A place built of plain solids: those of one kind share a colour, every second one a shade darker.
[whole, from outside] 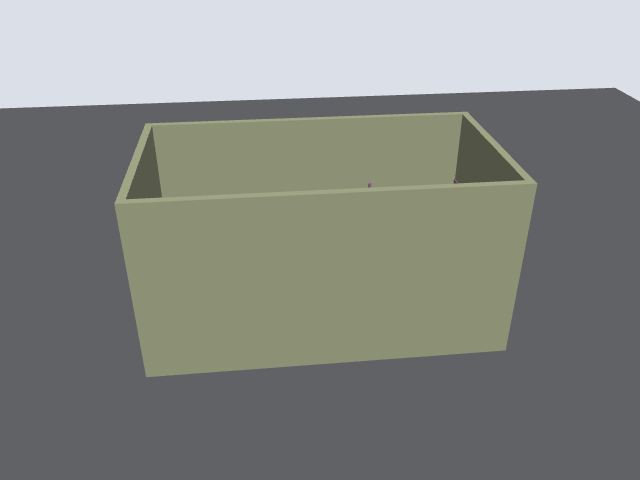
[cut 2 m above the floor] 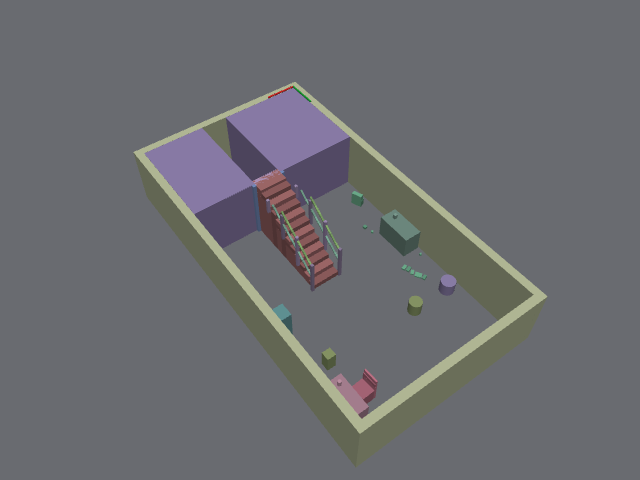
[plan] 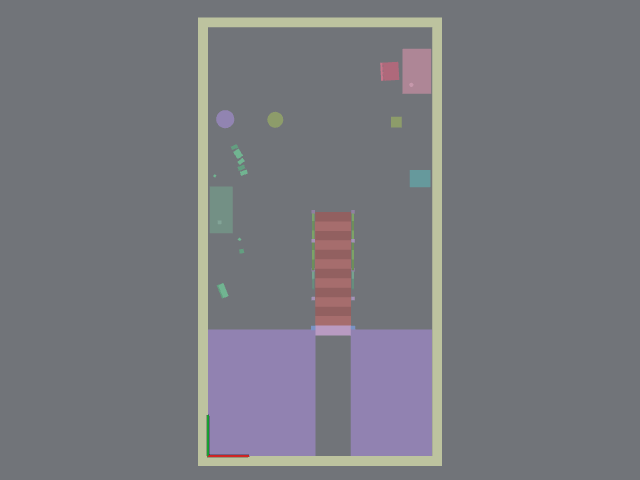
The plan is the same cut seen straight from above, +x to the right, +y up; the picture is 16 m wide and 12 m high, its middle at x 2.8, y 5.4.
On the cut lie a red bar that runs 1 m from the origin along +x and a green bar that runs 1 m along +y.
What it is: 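A dwelling of one tall room, 5.6 x 10.7 m inside and 5.7 m high, with a sleeping gallery 2.24 m up across one short end and a free-standing straight stair of 13 risers to it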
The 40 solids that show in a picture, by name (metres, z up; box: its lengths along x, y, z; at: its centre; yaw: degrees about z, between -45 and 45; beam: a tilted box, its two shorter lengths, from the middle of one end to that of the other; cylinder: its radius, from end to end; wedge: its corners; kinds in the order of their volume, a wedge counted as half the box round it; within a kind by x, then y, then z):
{
 "wall_1": {"box": [0.25, 11.21, 5.88], "at": [-0.12, 5.36, 2.89]},
 "wall_2": {"box": [6.1, 0.25, 5.88], "at": [2.8, -0.12, 2.89]},
 "wall_3": {"box": [6.1, 0.25, 5.88], "at": [2.8, 10.84, 2.89]},
 "wall_4": {"box": [0.25, 11.21, 5.88], "at": [5.73, 5.36, 2.89]},
 "plinth_1": {"box": [2.69, 3.16, 2.12], "at": [1.34, 1.58, 1.01]},
 "plinth_2": {"box": [2.04, 3.16, 2.12], "at": [4.58, 1.58, 1.01]},
 "step_1": {"box": [0.9, 0.48, 2.11], "at": [3.13, 3.26, 1.01]},
 "step_2": {"box": [0.9, 0.71, 1.94], "at": [3.13, 3.38, 0.92]},
 "step_3": {"box": [0.9, 0.71, 1.77], "at": [3.13, 3.62, 0.83]},
 "step_4": {"box": [0.9, 0.71, 1.6], "at": [3.13, 3.85, 0.75]},
 "step_5": {"box": [0.9, 0.71, 1.43], "at": [3.13, 4.09, 0.66]},
 "step_6": {"box": [0.9, 0.71, 1.25], "at": [3.13, 4.33, 0.58]},
 "step_7": {"box": [0.9, 0.71, 1.08], "at": [3.13, 4.56, 0.49]},
 "step_8": {"box": [0.9, 0.71, 0.91], "at": [3.13, 4.8, 0.41]},
 "step_9": {"box": [0.9, 0.71, 0.74], "at": [3.13, 5.04, 0.32]},
 "step_10": {"box": [0.9, 0.71, 0.57], "at": [3.13, 5.27, 0.23]},
 "step_11": {"box": [0.9, 0.71, 0.39], "at": [3.13, 5.51, 0.15]},
 "step_12": {"box": [0.9, 0.71, 0.22], "at": [3.13, 5.75, 0.06]},
 "slotfit_loft_table_1": {"box": [0.72, 1.13, 0.8], "at": [5.22, 9.62, 0.35]},
 "slotfit_wall_table_1": {"box": [0.58, 1.18, 0.81], "at": [0.33, 6.15, 0.35]},
 "head_base_1": {"box": [0.9, 0.25, 2.19], "at": [3.13, 3.14, 1.04]},
 "slotfit_storage_1": {"box": [0.52, 0.44, 1.32], "at": [5.3, 6.93, 0.61]},
 "slotfit_loft_chair_1": {"box": [0.05, 0.46, 0.94], "at": [4.34, 9.6, 0.42], "yaw": 3.2},
 "slotfit_loft_chair_2": {"box": [0.025, 0.45, 0.81], "at": [4.38, 9.6, 0.36], "yaw": 3.2},
 "slotfit_loft_chair_3": {"box": [0.025, 0.41, 0.69], "at": [4.38, 9.63, 0.29], "yaw": 3.2},
 "slotfit_loft_chair_4": {"box": [0.38, 0.46, 0.52], "at": [4.58, 9.62, 0.21], "yaw": 3.2},
 "slotfit_known_1": {"cylinder": 0.2, "from": [1.68, 8.41, -0.05], "to": [1.68, 8.41, 0.44]},
 "slotfit_known_2": {"box": [0.27, 0.27, 0.62], "at": [4.71, 8.35, 0.26]},
 "guard_post_1": {"box": [0.09, 0.09, 1.27], "at": [2.63, 3.94, 2.14]},
 "guard_post_2": {"box": [0.09, 0.09, 1.27], "at": [2.63, 4.66, 1.62]},
 "guard_post_3": {"box": [0.09, 0.09, 1.27], "at": [2.63, 5.38, 1.09]},
 "guard_post_4": {"box": [0.09, 0.09, 1.25], "at": [2.63, 6.1, 0.58]},
 "guard_post_5": {"box": [0.09, 0.09, 1.27], "at": [3.62, 3.94, 2.14]},
 "guard_post_6": {"box": [0.09, 0.09, 1.27], "at": [3.62, 4.66, 1.62]},
 "guard_post_7": {"box": [0.09, 0.09, 1.27], "at": [3.62, 5.38, 1.09]},
 "guard_post_8": {"box": [0.09, 0.09, 1.25], "at": [3.62, 6.1, 0.58]},
 "slotfit_hallpiece_corner_1": {"cylinder": 0.23, "from": [0.43, 8.42, -0.05], "to": [0.43, 8.42, 0.43]},
 "clutter_clhall_1": {"box": [0.14, 0.35, 0.5], "at": [0.39, 4.13, 0.2], "yaw": 22.1},
 "clutter_clhall_2": {"box": [0.16, 0.21, 0.1], "at": [0.75, 7.55, 0.0], "yaw": 33.2},
 "post_1": {"box": [0.11, 0.12, 2.12], "at": [3.62, 3.2, 1.01]}
}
